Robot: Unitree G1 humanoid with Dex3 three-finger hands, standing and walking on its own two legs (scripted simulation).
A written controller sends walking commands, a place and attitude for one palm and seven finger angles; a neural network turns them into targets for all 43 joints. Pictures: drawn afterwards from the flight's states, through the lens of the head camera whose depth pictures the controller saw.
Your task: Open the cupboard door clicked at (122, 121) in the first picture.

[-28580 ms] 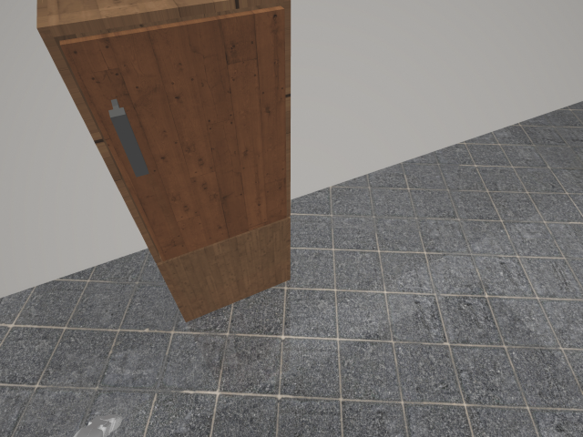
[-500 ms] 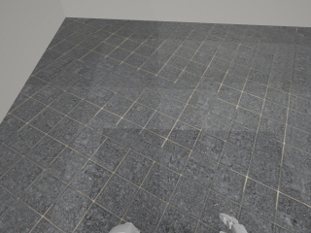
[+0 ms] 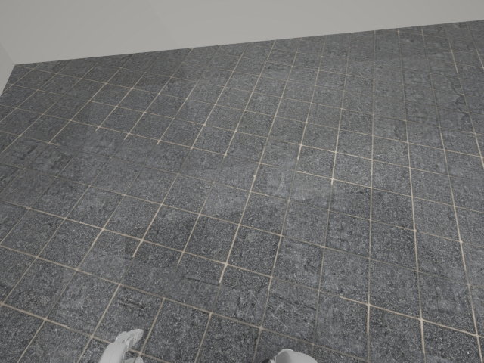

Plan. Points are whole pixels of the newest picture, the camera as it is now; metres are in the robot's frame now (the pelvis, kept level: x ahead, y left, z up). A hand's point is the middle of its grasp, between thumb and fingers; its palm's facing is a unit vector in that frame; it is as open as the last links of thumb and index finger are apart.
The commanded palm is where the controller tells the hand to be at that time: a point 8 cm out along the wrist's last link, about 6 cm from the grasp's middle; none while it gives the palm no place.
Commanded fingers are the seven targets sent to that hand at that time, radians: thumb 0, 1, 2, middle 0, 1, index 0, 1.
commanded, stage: turn to face it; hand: left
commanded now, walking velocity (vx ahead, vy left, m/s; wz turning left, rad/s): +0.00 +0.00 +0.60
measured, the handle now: out of the picture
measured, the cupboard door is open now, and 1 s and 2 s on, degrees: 41 41 41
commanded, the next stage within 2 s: none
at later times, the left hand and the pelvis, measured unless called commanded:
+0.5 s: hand out of the picture +0.11 +0.26 -0.16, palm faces +0.30 -0.93 -0.22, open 7.4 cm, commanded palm none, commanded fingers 0.00 0.90 0.90 -0.20 -0.30 -0.20 -0.30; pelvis +0.08 +0.04 +0.01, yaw +16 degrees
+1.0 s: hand out of the picture +0.07 +0.15 -0.13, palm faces +0.56 -0.78 -0.27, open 7.3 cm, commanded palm none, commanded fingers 0.00 0.90 0.90 -0.20 -0.30 -0.20 -0.30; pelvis +0.12 -0.04 +0.02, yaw +35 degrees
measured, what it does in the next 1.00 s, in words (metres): walks ahead, turning left: left foot, then right foot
